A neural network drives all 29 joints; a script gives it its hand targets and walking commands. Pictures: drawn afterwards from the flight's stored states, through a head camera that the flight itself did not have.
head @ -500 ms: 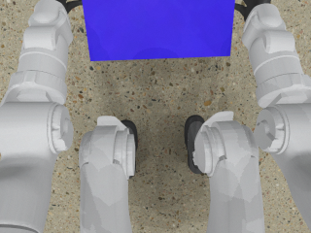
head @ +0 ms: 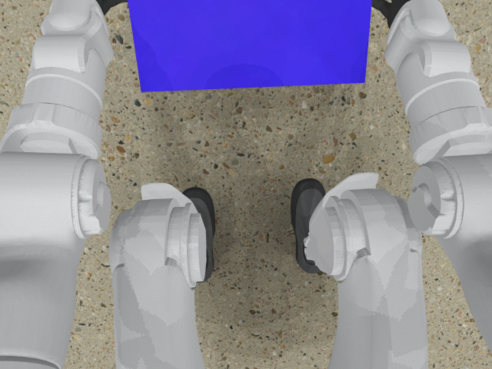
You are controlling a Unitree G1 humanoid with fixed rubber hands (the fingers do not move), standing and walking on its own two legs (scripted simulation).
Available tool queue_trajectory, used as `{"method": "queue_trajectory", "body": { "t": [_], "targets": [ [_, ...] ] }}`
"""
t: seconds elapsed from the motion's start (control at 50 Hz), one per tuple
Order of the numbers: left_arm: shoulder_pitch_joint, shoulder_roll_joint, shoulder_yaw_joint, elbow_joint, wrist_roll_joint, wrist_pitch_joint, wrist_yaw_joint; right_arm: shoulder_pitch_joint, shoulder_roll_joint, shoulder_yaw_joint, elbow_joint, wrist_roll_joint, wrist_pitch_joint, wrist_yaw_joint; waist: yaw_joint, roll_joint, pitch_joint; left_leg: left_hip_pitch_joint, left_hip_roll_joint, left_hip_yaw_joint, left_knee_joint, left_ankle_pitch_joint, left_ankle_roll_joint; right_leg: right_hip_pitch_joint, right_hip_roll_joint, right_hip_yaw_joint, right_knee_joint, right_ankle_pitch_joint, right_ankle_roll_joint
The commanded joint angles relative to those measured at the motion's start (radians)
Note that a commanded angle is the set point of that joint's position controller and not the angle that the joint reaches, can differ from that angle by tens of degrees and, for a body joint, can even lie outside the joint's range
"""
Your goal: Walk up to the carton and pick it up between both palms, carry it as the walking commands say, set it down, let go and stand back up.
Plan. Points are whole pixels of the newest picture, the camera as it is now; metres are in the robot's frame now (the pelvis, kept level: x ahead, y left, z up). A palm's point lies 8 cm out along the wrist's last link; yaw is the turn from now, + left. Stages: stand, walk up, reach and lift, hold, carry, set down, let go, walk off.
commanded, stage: set down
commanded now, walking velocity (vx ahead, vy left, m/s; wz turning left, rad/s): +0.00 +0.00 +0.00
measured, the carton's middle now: out of the picture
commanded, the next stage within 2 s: none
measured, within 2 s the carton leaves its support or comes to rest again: neither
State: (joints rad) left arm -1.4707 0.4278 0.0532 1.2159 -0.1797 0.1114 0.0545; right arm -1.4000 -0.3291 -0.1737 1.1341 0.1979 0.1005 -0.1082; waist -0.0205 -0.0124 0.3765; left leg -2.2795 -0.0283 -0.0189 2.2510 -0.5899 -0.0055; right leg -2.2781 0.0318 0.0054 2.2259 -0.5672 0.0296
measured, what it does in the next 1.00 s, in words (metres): stands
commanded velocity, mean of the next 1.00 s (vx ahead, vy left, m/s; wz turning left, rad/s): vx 0.00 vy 0.00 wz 0.00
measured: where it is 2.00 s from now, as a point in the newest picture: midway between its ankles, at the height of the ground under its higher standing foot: (254, 245)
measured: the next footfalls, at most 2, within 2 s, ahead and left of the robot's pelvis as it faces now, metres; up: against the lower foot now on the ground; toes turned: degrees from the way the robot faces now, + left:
none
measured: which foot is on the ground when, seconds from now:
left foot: down 0.00-1.00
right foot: down 0.00-1.00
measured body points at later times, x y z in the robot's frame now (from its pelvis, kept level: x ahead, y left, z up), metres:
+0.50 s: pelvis +0.00 +0.00 -0.01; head +0.37 +0.01 +0.24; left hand +0.55 +0.20 -0.20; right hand +0.54 -0.19 -0.19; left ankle +0.11 +0.12 -0.32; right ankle +0.12 -0.12 -0.32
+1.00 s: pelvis +0.00 +0.00 -0.01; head +0.37 +0.01 +0.23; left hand +0.55 +0.20 -0.20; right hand +0.54 -0.20 -0.20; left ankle +0.11 +0.12 -0.32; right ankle +0.12 -0.12 -0.32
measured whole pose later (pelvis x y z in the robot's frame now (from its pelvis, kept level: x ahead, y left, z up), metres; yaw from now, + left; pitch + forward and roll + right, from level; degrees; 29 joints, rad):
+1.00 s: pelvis +0.00 +0.00 -0.01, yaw +0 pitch +34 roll -1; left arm -1.52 0.46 0.03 1.28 -0.24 0.02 0.05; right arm -1.48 -0.36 -0.12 1.24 0.25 0.01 -0.10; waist -0.03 -0.01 0.44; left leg -2.29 0.00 -0.01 2.27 -0.58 0.01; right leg -2.28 0.00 -0.01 2.25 -0.56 0.01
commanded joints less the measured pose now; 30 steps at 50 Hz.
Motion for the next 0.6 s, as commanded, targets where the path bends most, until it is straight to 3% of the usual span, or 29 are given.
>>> {"method": "queue_trajectory", "body": {
  "t": [0.0, 0.44, 0.58],
  "targets": [
    [-0.489, -0.756, -0.164, -0.222, -0.039, -0.041, -0.239, -0.553, 0.724, 0.220, -0.197, 0.038, -0.025, 0.237, 0.003, 0.043, -1.032, 0.421, -0.032, 0.019, -0.176, 0.323, 0.015, 0.454, 0.041, -0.036, -0.127, 0.343, -0.027],
    [-0.451, -0.721, -0.131, -0.150, -0.017, -0.040, -0.247, -0.498, 0.696, 0.189, -0.113, 0.020, -0.024, 0.253, -0.006, 0.044, -0.916, 0.394, -0.023, 0.010, -0.159, 0.293, 0.024, 0.418, 0.028, -0.031, -0.107, 0.309, -0.030],
    [-0.415, -0.574, -0.107, -0.130, -0.016, -0.055, -0.211, -0.457, 0.560, 0.158, -0.095, 0.024, -0.044, 0.218, -0.014, 0.048, -0.923, 0.420, -0.017, 0.007, -0.154, 0.293, 0.017, 0.432, 0.018, -0.034, -0.102, 0.306, -0.021]
  ]
}}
